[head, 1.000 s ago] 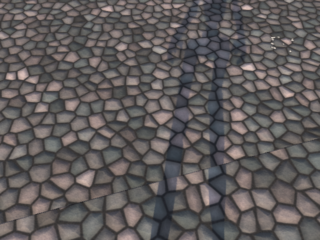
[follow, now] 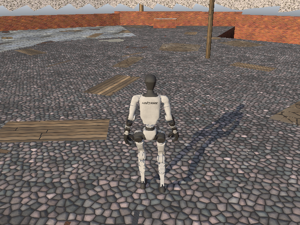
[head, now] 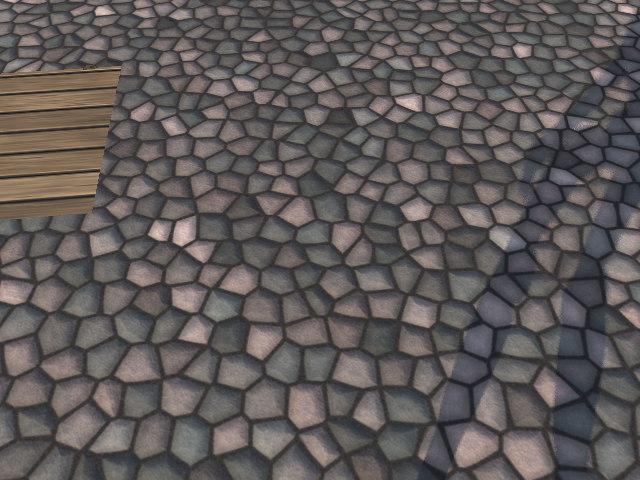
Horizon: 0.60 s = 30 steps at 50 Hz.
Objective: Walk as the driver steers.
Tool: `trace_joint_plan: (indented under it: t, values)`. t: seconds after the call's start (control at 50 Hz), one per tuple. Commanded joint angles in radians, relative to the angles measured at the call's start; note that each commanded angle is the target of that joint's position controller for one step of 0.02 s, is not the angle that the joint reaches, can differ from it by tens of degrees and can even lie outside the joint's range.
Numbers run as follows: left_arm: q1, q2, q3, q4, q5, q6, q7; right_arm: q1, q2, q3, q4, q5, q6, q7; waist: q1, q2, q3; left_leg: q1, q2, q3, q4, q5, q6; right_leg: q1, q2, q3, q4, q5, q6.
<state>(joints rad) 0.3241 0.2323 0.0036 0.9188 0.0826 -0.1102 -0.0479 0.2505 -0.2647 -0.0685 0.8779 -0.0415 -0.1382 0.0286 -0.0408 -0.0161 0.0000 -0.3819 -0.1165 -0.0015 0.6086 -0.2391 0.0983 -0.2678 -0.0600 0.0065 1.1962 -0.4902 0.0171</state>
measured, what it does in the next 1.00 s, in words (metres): goes down: right foot 0.11 m lower, then left foot 0.11 m higher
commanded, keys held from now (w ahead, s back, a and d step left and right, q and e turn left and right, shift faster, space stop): w+q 0.02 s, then q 0.26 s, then e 0.72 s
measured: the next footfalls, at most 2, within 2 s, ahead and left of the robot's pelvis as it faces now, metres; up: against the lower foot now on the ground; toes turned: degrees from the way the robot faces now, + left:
right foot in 0.34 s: +0.34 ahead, -0.12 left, -0.11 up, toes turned +12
left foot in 0.82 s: +0.20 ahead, +0.14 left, +0.00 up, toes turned +1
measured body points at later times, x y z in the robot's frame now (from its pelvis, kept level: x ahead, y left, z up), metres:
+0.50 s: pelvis +0.22 -0.04 -0.10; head +0.24 -0.05 +0.35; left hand +0.22 +0.21 -0.24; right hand +0.36 -0.27 -0.24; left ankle +0.12 +0.08 -0.63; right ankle +0.30 -0.13 -0.84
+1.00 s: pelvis +0.18 +0.02 -0.06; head +0.20 +0.03 +0.39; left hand +0.39 +0.27 -0.15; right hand +0.28 -0.24 -0.16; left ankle +0.16 +0.14 -0.72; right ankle +0.28 -0.12 -0.69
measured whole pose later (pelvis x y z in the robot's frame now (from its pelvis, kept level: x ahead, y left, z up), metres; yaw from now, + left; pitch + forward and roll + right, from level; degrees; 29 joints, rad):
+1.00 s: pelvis +0.18 +0.02 -0.06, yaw -5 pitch +5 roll +0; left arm 0.13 0.29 0.05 0.67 0.10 -0.01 0.03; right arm 0.25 -0.22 -0.01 0.67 -0.07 -0.04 0.00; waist -0.06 -0.03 -0.06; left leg -0.56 0.06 0.10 1.11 -0.62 0.05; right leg -0.86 0.17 0.21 1.21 -0.12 0.02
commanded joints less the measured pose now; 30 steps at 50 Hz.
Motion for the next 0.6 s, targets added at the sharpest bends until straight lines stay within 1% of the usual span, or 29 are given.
trace_joint_plan:
  t: [0.02,0.04,0.06,0.08,0.1,0.12,0.14,0.16,0.18,0.2,0.22,0.26,0.28,0.3,0.32,0.34,0.36,0.38,0.4,0.42,0.44,0.46,0.48,0.5,0.52,0.54,0.56,0.58,0.6]
  values:
    - [-0.128,0.051,0.001,-0.141,0.015,-0.018,0.040,0.154,-0.018,0.008,0.039,0.001,-0.011,0.015,-0.006,0.032,0.010,0.221,0.300,-0.477,-0.284,0.117,0.262,-0.409,-0.046,0.120,0.041,0.057,-0.042]
    - [-0.104,0.025,-0.004,-0.143,0.014,-0.002,0.051,0.060,-0.003,0.021,-0.003,-0.001,-0.011,0.020,0.052,0.037,0.030,0.064,0.286,-0.455,-0.311,0.198,0.265,-0.326,-0.047,0.110,0.009,0.049,-0.036]
    - [-0.105,0.058,0.005,-0.163,0.006,0.012,0.056,0.008,-0.023,0.019,-0.032,0.005,-0.011,0.019,0.075,0.022,0.014,-0.006,0.272,-0.416,-0.328,0.322,0.266,-0.287,-0.034,0.090,-0.046,0.044,-0.017]
    - [-0.109,0.060,0.005,-0.185,-0.007,0.021,0.056,-0.040,-0.075,0.008,-0.057,0.006,-0.013,0.018,0.096,0.014,-0.009,-0.087,0.226,-0.332,-0.311,0.421,0.238,-0.209,-0.026,0.053,-0.141,0.095,0.007]
    - [-0.106,0.037,-0.007,-0.201,-0.018,0.026,0.052,-0.073,-0.116,-0.005,-0.077,-0.003,-0.019,0.021,0.111,0.007,-0.017,-0.194,0.163,-0.255,-0.297,0.472,0.199,-0.085,-0.010,0.004,-0.251,0.166,0.020]
    - [-0.062,0.006,-0.021,-0.195,-0.001,0.027,0.041,-0.067,-0.129,-0.009,-0.088,-0.031,-0.020,0.017,0.116,0.021,-0.029,-0.290,0.123,-0.219,-0.227,0.497,0.167,0.010,0.000,-0.009,-0.213,0.422,0.000]
    - [-0.084,0.026,-0.014,-0.202,-0.002,0.018,0.032,0.009,-0.082,0.004,-0.067,-0.041,-0.031,0.004,0.069,0.011,-0.024,-0.207,0.108,-0.231,-0.170,0.423,0.148,-0.099,-0.013,0.072,-0.301,0.634,0.004]
    - [-0.130,0.048,-0.010,-0.224,-0.013,0.016,0.030,0.081,-0.070,0.006,-0.055,-0.036,-0.036,-0.008,0.033,0.017,-0.022,-0.107,0.123,-0.271,-0.113,0.408,0.148,-0.201,-0.018,0.079,-0.386,0.699,0.017]
    - [-0.179,0.064,-0.013,-0.224,-0.020,0.020,0.025,0.129,-0.054,0.004,-0.043,-0.014,-0.032,-0.018,-0.017,-0.019,-0.002,-0.073,0.086,-0.248,-0.036,0.194,0.103,-0.221,-0.028,0.083,-0.622,0.847,0.018]
    - [-0.214,0.044,-0.016,-0.234,-0.020,0.029,0.026,0.166,-0.070,0.007,-0.038,-0.008,-0.016,-0.014,-0.024,0.011,0.006,-0.165,0.057,-0.259,-0.023,0.088,0.100,-0.097,0.004,0.021,-0.689,0.880,0.023]
    - [-0.225,0.044,-0.017,-0.244,-0.031,0.038,0.023,0.190,-0.091,0.006,-0.037,-0.020,-0.006,-0.001,-0.022,0.040,0.018,-0.220,0.082,-0.323,0.006,0.056,0.115,-0.027,0.006,0.017,-0.666,0.877,0.029]
    - [-0.233,0.085,0.001,-0.251,-0.024,0.043,0.025,0.250,-0.085,0.014,-0.053,-0.006,0.003,0.013,-0.033,0.037,0.041,-0.130,0.113,-0.424,0.121,0.006,0.114,-0.056,0.001,0.040,-0.739,0.807,0.032]
    - [-0.225,0.093,0.007,-0.241,-0.018,0.041,0.026,0.278,-0.074,0.023,-0.056,0.006,0.007,0.010,-0.041,0.036,0.048,-0.068,0.113,-0.455,0.192,-0.009,0.098,-0.058,0.000,0.053,-0.817,0.802,0.025]
    - [-0.156,0.109,0.017,-0.199,-0.029,0.037,0.024,0.259,-0.082,0.029,-0.063,0.029,0.018,0.004,-0.016,0.024,0.058,-0.015,0.104,-0.453,0.280,-0.007,0.066,-0.035,-0.016,0.037,-0.934,0.891,0.002]
    - [-0.077,0.142,0.039,-0.151,-0.041,0.031,0.029,0.256,-0.079,0.043,-0.065,0.039,0.029,0.007,0.008,0.017,0.047,-0.037,0.082,-0.438,0.376,0.001,0.027,0.081,-0.037,0.009,-0.976,0.985,-0.030]
    - [0.066,0.182,0.065,-0.112,-0.047,0.023,0.038,0.241,-0.056,0.062,-0.083,0.040,0.032,0.025,0.081,-0.025,-0.034,-0.161,0.043,-0.379,0.548,0.087,-0.045,0.333,-0.100,0.016,-0.918,1.114,-0.111]
    - [0.124,0.150,0.056,-0.116,-0.049,0.019,0.037,0.253,0.050,0.050,-0.063,0.106,0.064,-0.032,0.104,-0.097,-0.268,-0.348,-0.075,-0.165,1.026,-0.607,-0.083,0.613,-0.288,0.165,-0.655,1.886,-0.179]
    - [0.154,0.122,0.044,-0.054,-0.082,0.023,0.011,0.408,0.037,0.070,-0.057,0.102,0.082,-0.053,0.045,-0.171,-0.420,-0.517,-0.028,-0.198,1.256,-0.722,-0.135,0.801,-0.403,0.333,-0.519,1.863,-0.324]
    - [0.133,0.080,0.037,-0.043,-0.106,0.029,-0.002,0.385,0.013,0.069,-0.061,0.093,0.096,-0.065,0.056,-0.127,-0.424,-0.590,0.043,-0.213,1.316,-0.655,-0.164,0.748,-0.396,0.386,-0.563,1.635,-0.355]
    - [0.056,0.083,0.036,-0.051,-0.103,0.041,0.008,0.264,-0.005,0.063,-0.096,0.095,0.111,-0.075,0.048,-0.092,-0.351,-0.597,0.090,-0.172,1.333,-0.571,-0.187,0.616,-0.366,0.407,-0.630,1.363,-0.368]
    - [-0.052,0.094,0.030,-0.067,-0.100,0.066,0.031,0.155,-0.011,0.060,-0.133,0.094,0.132,-0.089,0.012,-0.026,-0.253,-0.556,0.140,-0.121,1.271,-0.497,-0.210,0.410,-0.358,0.457,-0.725,1.064,-0.363]
    - [-0.111,0.113,0.026,-0.091,-0.079,0.077,0.054,0.028,-0.021,0.060,-0.181,0.077,0.153,-0.105,0.017,0.026,-0.128,-0.497,0.169,-0.117,1.213,-0.435,-0.203,0.158,-0.364,0.479,-0.816,0.901,-0.350]
    - [-0.141,0.164,0.034,-0.114,-0.056,0.078,0.063,-0.035,-0.020,0.059,-0.204,0.063,0.167,-0.118,0.015,0.044,-0.064,-0.416,0.167,-0.093,1.144,-0.373,-0.195,0.004,-0.305,0.440,-0.863,0.834,-0.328]
    - [-0.149,0.204,0.046,-0.122,-0.047,0.082,0.065,-0.031,-0.011,0.058,-0.212,0.048,0.172,-0.128,0.002,-0.007,-0.047,-0.359,0.151,-0.058,1.098,-0.360,-0.188,-0.078,-0.238,0.371,-0.876,0.854,-0.307]
    - [-0.130,0.223,0.054,-0.131,-0.043,0.087,0.067,-0.015,-0.003,0.059,-0.215,0.037,0.168,-0.135,0.001,-0.048,-0.075,-0.329,0.136,-0.034,1.075,-0.348,-0.183,-0.085,-0.197,0.327,-0.875,0.903,-0.296]
    - [-0.099,0.220,0.056,-0.133,-0.044,0.091,0.071,-0.013,0.004,0.061,-0.221,0.038,0.162,-0.139,0.006,-0.090,-0.102,-0.329,0.124,-0.017,1.074,-0.344,-0.181,-0.056,-0.177,0.308,-0.864,0.975,-0.293]
    - [-0.032,0.188,0.052,-0.122,-0.051,0.092,0.085,-0.047,-0.005,0.055,-0.234,0.051,0.151,-0.140,0.037,-0.090,-0.124,-0.397,0.118,-0.044,1.118,-0.286,-0.190,0.025,-0.183,0.337,-0.836,0.970,-0.302]
    - [0.018,0.168,0.051,-0.115,-0.065,0.097,0.098,-0.043,-0.035,0.041,-0.236,0.060,0.147,-0.142,0.044,-0.079,-0.132,-0.445,0.113,-0.057,1.051,-0.182,-0.196,0.078,-0.147,0.314,-0.817,0.887,-0.299]
    - [0.039,0.154,0.050,-0.118,-0.068,0.104,0.109,-0.068,-0.015,0.044,-0.249,0.056,0.145,-0.142,0.053,-0.108,-0.140,-0.474,0.108,-0.055,1.039,-0.163,-0.201,0.107,-0.145,0.328,-0.807,0.859,-0.300]
Keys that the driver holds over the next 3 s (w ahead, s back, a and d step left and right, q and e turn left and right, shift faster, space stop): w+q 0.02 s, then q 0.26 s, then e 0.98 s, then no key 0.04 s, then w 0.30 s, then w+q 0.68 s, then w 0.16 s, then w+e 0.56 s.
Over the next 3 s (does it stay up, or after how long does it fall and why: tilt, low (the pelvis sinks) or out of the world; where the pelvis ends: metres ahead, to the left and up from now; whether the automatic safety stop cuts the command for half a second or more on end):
stays up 0.99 0.13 -0.11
